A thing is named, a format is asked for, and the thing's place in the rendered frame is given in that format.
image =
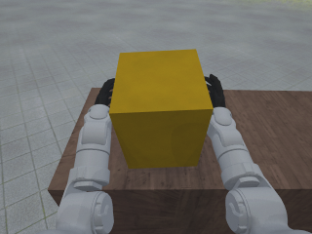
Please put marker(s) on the robot right hand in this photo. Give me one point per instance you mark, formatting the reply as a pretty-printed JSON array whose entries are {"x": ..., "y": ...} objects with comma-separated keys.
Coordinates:
[{"x": 215, "y": 91}]

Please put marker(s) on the robot left hand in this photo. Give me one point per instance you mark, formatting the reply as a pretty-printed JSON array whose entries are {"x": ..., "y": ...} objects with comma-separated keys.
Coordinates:
[{"x": 104, "y": 94}]

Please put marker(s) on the left robot upper arm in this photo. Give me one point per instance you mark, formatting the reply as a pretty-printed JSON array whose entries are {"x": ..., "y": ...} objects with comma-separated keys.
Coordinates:
[{"x": 84, "y": 213}]

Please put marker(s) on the right robot upper arm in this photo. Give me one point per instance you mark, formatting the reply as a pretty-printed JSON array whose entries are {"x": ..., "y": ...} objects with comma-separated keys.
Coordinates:
[{"x": 257, "y": 210}]

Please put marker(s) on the pedestal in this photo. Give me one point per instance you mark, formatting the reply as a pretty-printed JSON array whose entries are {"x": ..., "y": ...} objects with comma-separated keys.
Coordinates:
[{"x": 276, "y": 127}]

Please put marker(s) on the left robot forearm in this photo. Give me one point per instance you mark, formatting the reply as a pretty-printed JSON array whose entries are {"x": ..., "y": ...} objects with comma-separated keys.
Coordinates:
[{"x": 90, "y": 172}]

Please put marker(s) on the carton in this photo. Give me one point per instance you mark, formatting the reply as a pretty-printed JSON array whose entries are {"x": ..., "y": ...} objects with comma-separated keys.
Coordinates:
[{"x": 160, "y": 108}]

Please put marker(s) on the right robot forearm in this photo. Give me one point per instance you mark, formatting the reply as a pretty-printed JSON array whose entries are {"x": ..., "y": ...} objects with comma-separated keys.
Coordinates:
[{"x": 238, "y": 169}]

